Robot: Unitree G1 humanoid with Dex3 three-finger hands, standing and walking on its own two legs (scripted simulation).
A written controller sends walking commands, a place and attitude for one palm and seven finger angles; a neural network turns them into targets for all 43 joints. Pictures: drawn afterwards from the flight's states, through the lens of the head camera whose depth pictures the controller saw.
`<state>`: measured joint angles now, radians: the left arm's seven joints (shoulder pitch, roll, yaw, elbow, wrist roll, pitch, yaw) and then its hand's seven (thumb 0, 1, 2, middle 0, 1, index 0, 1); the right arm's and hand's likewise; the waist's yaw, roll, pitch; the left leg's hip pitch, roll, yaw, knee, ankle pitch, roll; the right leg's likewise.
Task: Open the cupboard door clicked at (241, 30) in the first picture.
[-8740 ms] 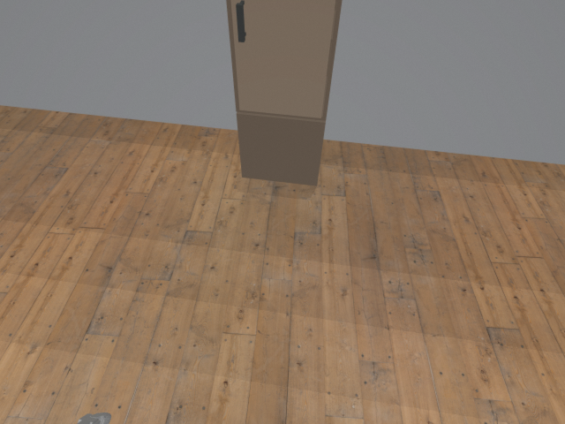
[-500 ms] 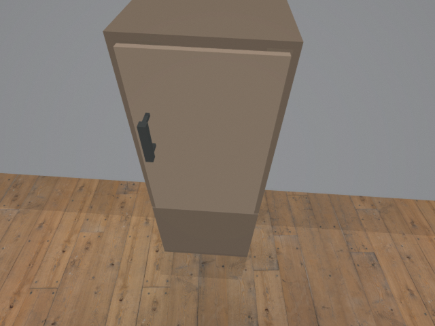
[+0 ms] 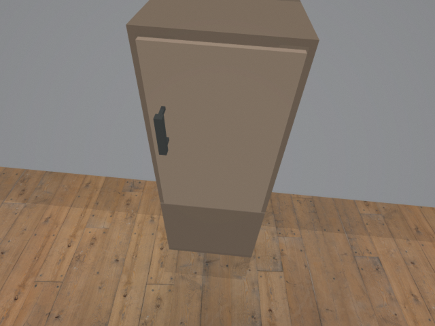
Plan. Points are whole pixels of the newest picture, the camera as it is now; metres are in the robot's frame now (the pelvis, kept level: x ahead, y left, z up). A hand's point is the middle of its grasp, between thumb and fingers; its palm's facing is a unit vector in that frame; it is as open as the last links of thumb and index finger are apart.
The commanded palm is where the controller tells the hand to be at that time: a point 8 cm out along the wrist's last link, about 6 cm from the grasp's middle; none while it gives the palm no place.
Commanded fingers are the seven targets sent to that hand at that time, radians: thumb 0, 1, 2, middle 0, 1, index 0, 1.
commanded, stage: look again from close up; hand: left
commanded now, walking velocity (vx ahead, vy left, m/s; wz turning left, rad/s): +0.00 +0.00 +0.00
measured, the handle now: (163, 130) +0.57 +0.18 +0.03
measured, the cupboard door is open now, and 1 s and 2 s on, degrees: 0 0 0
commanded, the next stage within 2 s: come to a stop and stand still in 0.10 s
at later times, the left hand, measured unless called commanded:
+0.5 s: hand out of the picture -0.05 +0.17 -0.18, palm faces +0.01 -0.99 -0.15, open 7.4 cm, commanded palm none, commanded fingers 0.00 0.90 0.90 -0.20 -0.30 -0.20 -0.30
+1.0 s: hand out of the picture +0.04 +0.18 -0.17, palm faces -0.01 -0.98 -0.20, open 7.4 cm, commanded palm none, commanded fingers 0.00 0.90 0.90 -0.20 -0.30 -0.20 -0.30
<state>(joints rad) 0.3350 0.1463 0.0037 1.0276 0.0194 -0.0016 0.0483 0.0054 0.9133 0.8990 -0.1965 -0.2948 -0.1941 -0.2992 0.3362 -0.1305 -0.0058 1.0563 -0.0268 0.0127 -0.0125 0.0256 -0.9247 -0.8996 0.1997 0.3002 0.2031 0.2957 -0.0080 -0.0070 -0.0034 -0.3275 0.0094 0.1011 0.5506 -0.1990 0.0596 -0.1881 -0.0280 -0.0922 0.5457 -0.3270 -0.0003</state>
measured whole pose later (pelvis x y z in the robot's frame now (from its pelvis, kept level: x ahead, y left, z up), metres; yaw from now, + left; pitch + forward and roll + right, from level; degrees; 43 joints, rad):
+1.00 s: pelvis +0.03 +0.01 +0.01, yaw -1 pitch +0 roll +0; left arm 0.30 0.17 -0.01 1.06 0.02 -0.02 0.04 0.00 0.91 0.90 -0.20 -0.29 -0.19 -0.30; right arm 0.26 -0.17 0.00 1.08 -0.01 -0.02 -0.01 0.01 -0.91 -0.90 0.20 0.30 0.20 0.30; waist 0.00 -0.01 0.01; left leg -0.27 -0.02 0.13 0.46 -0.20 0.07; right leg -0.16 -0.02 -0.01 0.48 -0.33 0.01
